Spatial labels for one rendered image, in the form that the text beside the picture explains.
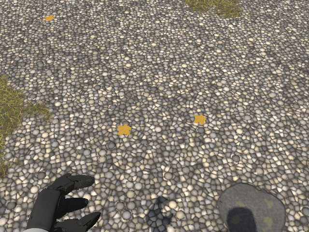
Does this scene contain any robot left hand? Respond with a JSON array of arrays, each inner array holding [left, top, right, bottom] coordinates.
[[26, 173, 101, 232]]

